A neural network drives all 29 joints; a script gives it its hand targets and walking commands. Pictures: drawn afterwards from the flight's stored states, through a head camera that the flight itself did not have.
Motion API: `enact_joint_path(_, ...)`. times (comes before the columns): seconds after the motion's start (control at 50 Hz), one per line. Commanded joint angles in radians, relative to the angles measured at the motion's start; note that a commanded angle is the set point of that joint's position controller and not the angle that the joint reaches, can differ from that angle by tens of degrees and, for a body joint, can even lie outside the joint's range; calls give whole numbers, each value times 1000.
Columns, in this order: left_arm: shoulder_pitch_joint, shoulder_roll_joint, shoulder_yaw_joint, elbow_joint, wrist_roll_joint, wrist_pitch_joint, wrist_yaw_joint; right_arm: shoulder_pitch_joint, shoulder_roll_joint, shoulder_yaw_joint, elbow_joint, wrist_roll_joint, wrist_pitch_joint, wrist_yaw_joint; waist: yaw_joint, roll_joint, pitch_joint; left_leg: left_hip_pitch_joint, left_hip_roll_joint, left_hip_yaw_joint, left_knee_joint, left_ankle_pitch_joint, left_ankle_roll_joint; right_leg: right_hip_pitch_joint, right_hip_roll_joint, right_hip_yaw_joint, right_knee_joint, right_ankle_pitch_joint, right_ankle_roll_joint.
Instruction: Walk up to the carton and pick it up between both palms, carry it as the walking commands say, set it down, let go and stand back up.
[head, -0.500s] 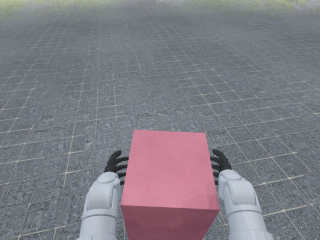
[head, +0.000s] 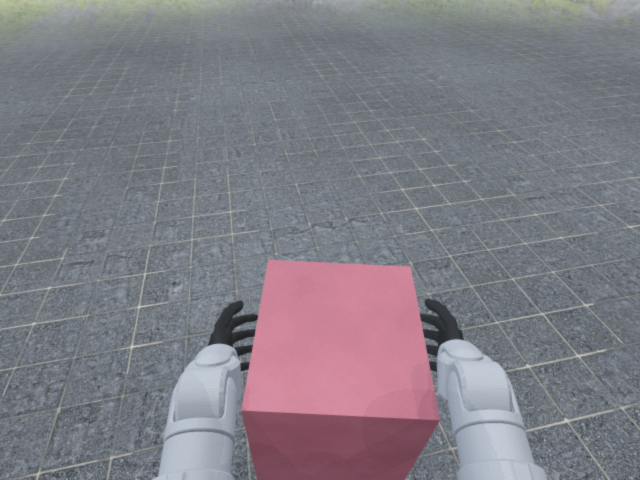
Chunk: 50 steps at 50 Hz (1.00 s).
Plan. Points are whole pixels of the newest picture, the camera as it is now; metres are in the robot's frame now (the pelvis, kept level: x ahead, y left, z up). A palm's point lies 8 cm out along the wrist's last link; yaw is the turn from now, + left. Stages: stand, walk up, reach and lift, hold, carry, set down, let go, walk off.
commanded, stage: hold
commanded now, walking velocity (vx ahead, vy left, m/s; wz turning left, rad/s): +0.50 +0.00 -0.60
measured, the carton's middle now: (333, 377) +0.29 +0.00 -0.03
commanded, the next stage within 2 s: carry in 0.02 s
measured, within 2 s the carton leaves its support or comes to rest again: neither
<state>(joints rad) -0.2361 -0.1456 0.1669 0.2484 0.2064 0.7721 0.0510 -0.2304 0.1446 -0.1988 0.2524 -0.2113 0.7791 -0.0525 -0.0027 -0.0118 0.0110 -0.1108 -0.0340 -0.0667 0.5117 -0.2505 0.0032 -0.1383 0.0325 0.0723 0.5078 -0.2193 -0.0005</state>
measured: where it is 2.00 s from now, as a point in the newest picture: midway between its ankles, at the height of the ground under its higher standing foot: (496, 369)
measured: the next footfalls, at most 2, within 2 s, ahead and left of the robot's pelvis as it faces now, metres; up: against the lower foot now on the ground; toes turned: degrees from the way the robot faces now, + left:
left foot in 0.54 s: +0.21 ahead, +0.04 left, +0.00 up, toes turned -14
right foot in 0.86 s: +0.31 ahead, -0.30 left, +0.00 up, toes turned -43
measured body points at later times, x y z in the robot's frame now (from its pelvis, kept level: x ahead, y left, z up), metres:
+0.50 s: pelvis +0.09 -0.05 +0.01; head +0.08 -0.04 +0.46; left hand +0.41 +0.00 +0.09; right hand +0.32 -0.28 +0.09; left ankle +0.15 +0.06 -0.72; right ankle +0.05 -0.12 -0.74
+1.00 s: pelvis +0.31 -0.20 -0.01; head +0.34 -0.20 +0.44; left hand +0.63 -0.25 +0.04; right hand +0.45 -0.49 +0.05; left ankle +0.27 -0.02 -0.65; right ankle +0.28 -0.27 -0.73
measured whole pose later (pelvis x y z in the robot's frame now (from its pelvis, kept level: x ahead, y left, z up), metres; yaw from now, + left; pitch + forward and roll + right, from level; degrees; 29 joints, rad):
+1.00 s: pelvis +0.31 -0.20 -0.01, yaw -36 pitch +7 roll -2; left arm -0.21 -0.14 0.05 -0.25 0.10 1.20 0.13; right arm -0.18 0.14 -0.17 -0.29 -0.06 1.22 -0.13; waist 0.00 0.01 -0.08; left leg -0.44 0.14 0.06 1.18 -0.53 -0.10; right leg -0.42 0.05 -0.17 0.54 -0.24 -0.08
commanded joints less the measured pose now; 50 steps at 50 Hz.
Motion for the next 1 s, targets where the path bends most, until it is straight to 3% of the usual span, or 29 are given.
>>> enact_joint_path(0.0,-727,-1002,-662,-197,-324,-48,-261,-754,992,692,-209,324,-53,268,9,14,-360,-3,131,-12,-33,9,36,-152,-146,112,-35,47,-49)
enact_joint_path(0.04,-786,-979,-645,-219,-344,-29,-256,-776,981,677,-204,334,-41,259,-10,40,-368,35,182,-115,-161,-308,70,-332,-94,90,-11,-251,-47)
enact_joint_path(0.08,-791,-980,-686,-263,-374,-1,-251,-719,966,690,-215,339,-22,242,-13,236,-408,82,335,-306,-330,-481,134,-430,-27,-46,277,-239,-25)
enact_joint_path(0.12,-806,-956,-711,-320,-438,40,-252,-702,946,721,-281,358,18,207,0,143,-388,13,413,-278,-333,-424,153,-404,-88,-72,266,-155,-27)
enact_joint_path(0.2,-719,-955,-754,-388,-527,152,-242,-719,899,757,-457,395,130,165,18,41,-387,-202,282,47,-192,-421,29,-71,-39,-111,-26,-135,-56)
enact_joint_path(0.22,-694,-934,-758,-396,-544,186,-233,-707,889,765,-479,406,166,160,25,-84,-378,-274,205,151,-1,-389,-15,-18,-135,56,-182,-254,-89)
enact_joint_path(0.24,-675,-899,-759,-422,-546,215,-223,-675,891,771,-497,421,202,159,28,-254,-377,-445,104,220,212,-290,-71,63,-301,398,-319,-396,-168)
enact_joint_path(0.26,-631,-867,-735,-406,-524,241,-212,-666,884,768,-485,447,241,163,35,-260,-319,-565,49,183,238,-295,-78,115,-342,527,-362,-228,-223)
enact_joint_path(0.28,-607,-862,-730,-407,-503,261,-199,-655,895,777,-474,471,271,171,37,-197,-335,-567,53,148,237,-294,-73,136,-359,535,-346,-38,-248)
enact_joint_path(0.32,-631,-884,-759,-514,-519,289,-184,-666,931,803,-517,526,298,178,31,-96,-419,-517,66,137,175,-221,-72,196,-331,417,-285,132,-223)
enact_joint_path(0.36,-655,-900,-762,-603,-536,311,-168,-681,947,822,-579,573,320,179,32,-113,-474,-423,45,156,107,-119,-77,172,-270,309,-263,152,-190)
enact_joint_path(0.42,-588,-882,-752,-653,-536,354,-161,-620,926,831,-639,591,361,166,40,-135,-502,-351,25,170,8,-68,-70,173,-218,247,-221,151,-191)
enact_joint_path(0.48,-533,-871,-753,-647,-524,389,-168,-579,920,836,-668,590,394,165,32,-91,-515,-157,31,191,-176,16,-55,63,-159,183,-121,125,-182)
enact_joint_path(0.5,-538,-874,-757,-644,-524,397,-171,-563,921,836,-673,586,400,169,12,-35,-528,62,85,138,-228,30,-31,-124,-112,121,-24,64,-153)
enact_joint_path(0.52,-547,-883,-767,-644,-528,407,-175,-547,903,828,-671,575,406,171,-10,90,-555,319,252,-27,-278,-113,24,-390,-37,18,147,-82,-106)
enact_joint_path(0.54,-567,-873,-779,-634,-536,420,-181,-553,875,807,-644,549,410,172,-4,306,-515,435,496,-347,-328,-224,136,-653,39,-90,344,-245,-46)
enact_joint_path(0.56,-598,-865,-783,-643,-546,424,-186,-558,879,807,-633,537,408,171,3,250,-468,406,591,-416,-326,-227,219,-721,-67,-71,432,-253,-34)
enact_joint_path(0.58,-628,-870,-783,-648,-564,423,-190,-586,900,813,-638,543,406,171,-3,151,-445,372,593,-379,-328,-224,228,-741,-103,-78,452,-223,-30)
enact_joint_path(0.62,-665,-903,-787,-663,-579,419,-198,-649,933,814,-676,544,404,171,-11,60,-376,271,519,-167,-375,-195,155,-689,-131,-99,380,-160,-14)
enact_joint_path(0.68,-634,-936,-792,-677,-578,423,-190,-648,932,810,-716,549,409,171,-15,134,-323,174,403,116,-346,-8,70,-521,-88,-186,180,-45,-8)
enact_joint_path(0.76,-555,-918,-781,-682,-541,433,-172,-555,905,786,-694,532,425,184,-17,192,-335,209,380,274,-220,295,33,-395,-28,-281,51,48,-32)
enact_joint_path(0.82,-530,-927,-796,-684,-526,435,-161,-532,891,791,-706,532,432,194,-5,164,-409,167,308,416,78,553,-28,-132,65,-368,-83,101,-71)
enact_joint_path(0.84,-499,-936,-798,-663,-521,436,-159,-531,877,794,-705,531,436,196,18,132,-466,23,272,433,256,571,-58,84,57,-314,-77,84,-117)
enact_joint_path(0.86,-468,-925,-792,-642,-507,434,-159,-557,861,800,-708,536,443,200,54,13,-519,-230,234,405,490,404,-93,303,-96,-49,-104,9,-192)
enact_joint_path(0.88,-465,-918,-778,-614,-488,422,-161,-577,879,815,-725,556,448,205,38,-250,-580,-595,88,314,747,-166,-136,552,-329,456,-131,289,-355)
enact_joint_path(0.9,-463,-933,-761,-632,-489,410,-158,-588,886,817,-708,584,444,215,36,-186,-592,-710,102,164,833,-330,-130,577,-341,501,-120,536,-387)
enact_joint_path(0.92,-501,-949,-775,-679,-503,402,-156,-554,920,813,-678,588,430,219,33,-95,-597,-760,135,96,863,-360,-115,556,-338,407,-94,652,-364)
enact_joint_path(0.94,-523,-975,-795,-702,-517,392,-153,-565,941,818,-693,591,415,221,32,-6,-599,-750,172,55,775,-323,-96,505,-331,345,-89,592,-313)
enact_joint_path(0.98,-555,-1008,-823,-744,-536,372,-149,-604,979,832,-740,605,392,222,25,20,-555,-636,190,68,503,-310,-92,297,-313,226,-139,430,-249)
